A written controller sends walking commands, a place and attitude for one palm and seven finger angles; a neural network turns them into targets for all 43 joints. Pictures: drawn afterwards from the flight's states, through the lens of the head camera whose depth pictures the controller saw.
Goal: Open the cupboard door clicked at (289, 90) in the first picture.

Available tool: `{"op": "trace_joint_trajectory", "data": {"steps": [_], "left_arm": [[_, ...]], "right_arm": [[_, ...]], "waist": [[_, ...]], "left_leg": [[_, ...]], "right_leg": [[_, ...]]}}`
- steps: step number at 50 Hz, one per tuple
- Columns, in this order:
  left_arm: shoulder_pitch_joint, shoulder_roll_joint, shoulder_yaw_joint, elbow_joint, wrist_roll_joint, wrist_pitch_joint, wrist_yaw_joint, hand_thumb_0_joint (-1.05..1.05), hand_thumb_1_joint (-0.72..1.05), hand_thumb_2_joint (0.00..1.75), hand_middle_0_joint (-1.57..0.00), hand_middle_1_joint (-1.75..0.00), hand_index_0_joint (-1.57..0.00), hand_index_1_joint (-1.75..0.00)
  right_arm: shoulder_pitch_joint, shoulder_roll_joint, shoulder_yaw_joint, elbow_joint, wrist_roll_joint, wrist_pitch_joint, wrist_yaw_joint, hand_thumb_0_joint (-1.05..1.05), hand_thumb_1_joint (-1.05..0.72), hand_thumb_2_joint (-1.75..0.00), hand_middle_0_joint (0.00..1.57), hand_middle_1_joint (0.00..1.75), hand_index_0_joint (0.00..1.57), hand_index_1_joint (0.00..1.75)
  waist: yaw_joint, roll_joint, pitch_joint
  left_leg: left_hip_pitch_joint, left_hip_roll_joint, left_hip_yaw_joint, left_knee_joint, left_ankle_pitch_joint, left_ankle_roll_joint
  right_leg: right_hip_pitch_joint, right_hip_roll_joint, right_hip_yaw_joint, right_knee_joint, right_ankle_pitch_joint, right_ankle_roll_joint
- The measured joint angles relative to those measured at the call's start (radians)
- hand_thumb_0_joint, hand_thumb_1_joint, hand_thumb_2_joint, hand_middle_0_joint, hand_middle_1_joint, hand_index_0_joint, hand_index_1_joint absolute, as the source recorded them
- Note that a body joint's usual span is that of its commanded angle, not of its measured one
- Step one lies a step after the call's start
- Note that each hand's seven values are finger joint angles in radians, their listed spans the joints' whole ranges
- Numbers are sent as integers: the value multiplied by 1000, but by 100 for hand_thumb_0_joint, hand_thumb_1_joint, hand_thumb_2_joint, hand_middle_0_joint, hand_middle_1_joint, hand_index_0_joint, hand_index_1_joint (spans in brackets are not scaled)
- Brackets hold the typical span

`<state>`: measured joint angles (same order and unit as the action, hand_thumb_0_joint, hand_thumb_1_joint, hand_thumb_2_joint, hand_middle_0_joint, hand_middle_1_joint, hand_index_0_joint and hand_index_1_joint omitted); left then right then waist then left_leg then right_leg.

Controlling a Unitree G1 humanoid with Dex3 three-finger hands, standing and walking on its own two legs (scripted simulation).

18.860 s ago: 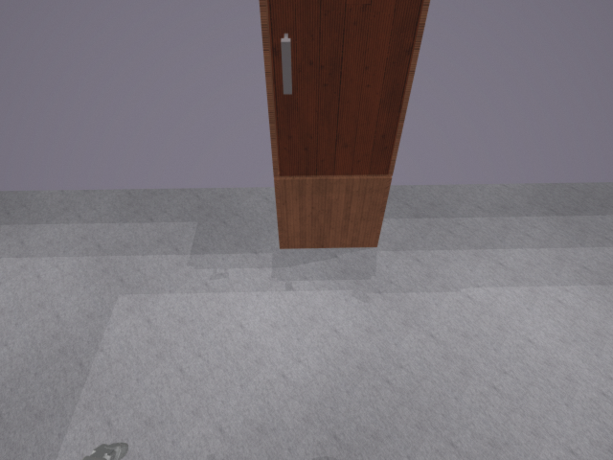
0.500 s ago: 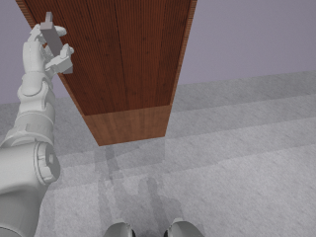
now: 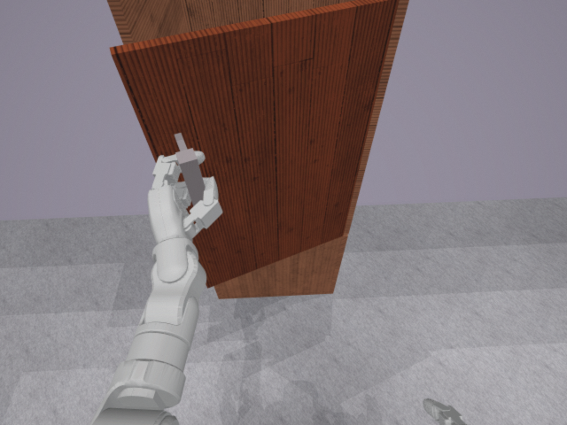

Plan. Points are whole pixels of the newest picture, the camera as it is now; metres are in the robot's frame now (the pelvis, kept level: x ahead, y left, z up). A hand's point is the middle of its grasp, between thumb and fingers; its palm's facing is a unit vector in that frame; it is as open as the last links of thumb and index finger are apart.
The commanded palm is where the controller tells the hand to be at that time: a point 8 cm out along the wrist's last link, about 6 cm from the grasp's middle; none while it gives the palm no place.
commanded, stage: pull the door open along its arc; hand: left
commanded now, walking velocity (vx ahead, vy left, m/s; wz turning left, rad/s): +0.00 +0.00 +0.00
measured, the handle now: (192, 179) +0.45 +0.15 +0.09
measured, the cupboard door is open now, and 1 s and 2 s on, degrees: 21 43 44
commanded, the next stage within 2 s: open thumb and fingers to let go in 0.40 s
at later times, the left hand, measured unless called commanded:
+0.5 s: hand (285, 263) +0.30 +0.01 +0.10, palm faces +0.32 -0.94 -0.05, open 6.4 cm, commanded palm +0.26 +0.05 +0.09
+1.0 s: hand (271, 259) +0.31 +0.03 +0.09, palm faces +0.40 -0.91 -0.04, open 12.2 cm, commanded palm +0.26 +0.05 +0.09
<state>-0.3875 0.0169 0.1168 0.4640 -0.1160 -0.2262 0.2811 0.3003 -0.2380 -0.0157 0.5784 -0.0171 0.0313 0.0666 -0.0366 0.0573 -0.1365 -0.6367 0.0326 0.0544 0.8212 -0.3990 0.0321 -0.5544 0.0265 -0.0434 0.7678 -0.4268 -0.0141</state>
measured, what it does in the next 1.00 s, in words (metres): shifts its weight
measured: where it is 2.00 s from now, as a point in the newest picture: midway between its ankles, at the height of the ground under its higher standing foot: outside the picture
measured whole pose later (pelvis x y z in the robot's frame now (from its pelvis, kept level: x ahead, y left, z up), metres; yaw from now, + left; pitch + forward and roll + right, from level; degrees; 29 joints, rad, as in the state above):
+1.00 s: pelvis -0.01 -0.05 +0.01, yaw +4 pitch +5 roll +1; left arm -0.06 -0.12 -0.23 0.13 0.05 -0.04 0.60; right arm 0.18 -0.20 -0.01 0.61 -0.06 0.08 0.00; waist 0.00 0.05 -0.08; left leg -0.48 0.02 -0.02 0.74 -0.35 -0.03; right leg -0.41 0.02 -0.12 0.76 -0.45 -0.08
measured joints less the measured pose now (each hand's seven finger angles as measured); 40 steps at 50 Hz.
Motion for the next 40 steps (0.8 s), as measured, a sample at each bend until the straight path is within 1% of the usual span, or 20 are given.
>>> {"op": "trace_joint_trajectory", "data": {"steps": [3,6,8,10,11,13,15,18,22,26,29,32,36,40], "left_arm": [[53,-75,-69,-81,53,42,137,1,65,76,-29,-134,-32,-128],[108,-139,-138,-153,108,98,252,1,65,76,-28,-132,-31,-129],[147,-168,-188,-195,144,137,309,1,65,76,-28,-131,-30,-130],[186,-158,-251,-233,173,171,335,1,66,77,-28,-130,-29,-130],[206,-153,-275,-250,184,185,340,1,66,76,-28,-130,-29,-130],[243,-148,-319,-282,191,206,344,1,66,76,-29,-130,-28,-131],[277,-140,-357,-314,181,220,347,1,66,75,-29,-130,-29,-131],[329,-124,-404,-369,166,249,329,1,65,73,-28,-130,-30,-132],[386,-104,-437,-425,152,282,309,1,64,71,-29,-130,-32,-133],[364,-113,-419,-400,147,286,327,1,64,73,-30,-130,-33,-134],[311,-131,-379,-349,144,278,345,0,63,76,-32,-130,-35,-134],[287,-139,-346,-324,147,266,348,0,60,76,-34,-131,-36,-134],[301,-139,-329,-321,157,242,334,0,51,73,-35,-130,-36,-132],[324,-135,-328,-321,155,221,319,0,34,66,-35,-129,-36,-130]], "right_arm": [[-45,16,2,-6,-17,2,7,1,-91,-90,20,29,20,30],[-82,32,6,-11,-32,15,10,1,-91,-90,20,29,20,30],[-102,42,8,-14,-38,28,11,1,-91,-90,20,29,20,30],[-119,55,12,-18,-42,41,8,1,-91,-90,20,29,20,30],[-125,60,14,-21,-43,47,5,1,-91,-90,20,29,20,30],[-134,68,19,-23,-39,56,-2,1,-91,-90,20,29,20,30],[-142,73,24,-21,-35,61,-7,1,-91,-90,20,29,20,30],[-148,75,30,-17,-31,65,-8,1,-91,-90,20,29,20,30],[-155,70,36,-10,-30,74,-13,1,-91,-90,20,29,20,30],[-169,55,38,14,-36,75,-35,1,-91,-90,20,29,20,30],[-181,45,33,39,-44,73,-52,1,-91,-90,20,29,20,30],[-177,40,26,44,-48,72,-57,1,-91,-90,20,29,20,30],[-156,38,17,35,-47,72,-58,1,-91,-90,20,29,20,30],[-138,38,12,33,-45,68,-61,1,-91,-90,20,29,20,30]], "waist": [[16,-2,4],[28,-3,6],[33,-1,8],[36,-2,12],[36,-2,14],[36,-1,22],[35,-3,31],[32,-4,39],[22,1,43],[20,7,56],[27,6,65],[36,2,64],[42,-1,57],[42,-2,56]], "left_leg": [[16,-8,-8,-1,3,-3],[37,-13,-16,-6,6,-9],[53,-15,-22,-11,8,-13],[72,-15,-27,-17,11,-18],[82,-15,-29,-21,12,-21],[105,-14,-36,-30,15,-27],[127,-12,-42,-40,19,-34],[157,-8,-51,-54,23,-44],[193,-2,-58,-74,28,-56],[205,-4,-75,-83,36,-63],[196,-6,-85,-87,46,-63],[185,-10,-87,-100,58,-66],[173,-14,-85,-111,65,-69],[167,-16,-83,-109,64,-69]], "right_leg": [[16,-7,-9,8,-7,-4],[37,-11,-17,11,-12,-9],[53,-13,-23,11,-15,-13],[72,-13,-28,9,-17,-19],[82,-12,-30,7,-18,-22],[106,-10,-37,-1,-18,-28],[129,-7,-42,-9,-17,-34],[160,-1,-50,-23,-16,-43],[197,6,-57,-40,-15,-54],[213,7,-74,-47,-16,-62],[206,5,-84,-46,-14,-67],[189,2,-85,-46,-10,-71],[170,-3,-83,-40,-10,-73],[161,-5,-81,-34,-14,-72]]}}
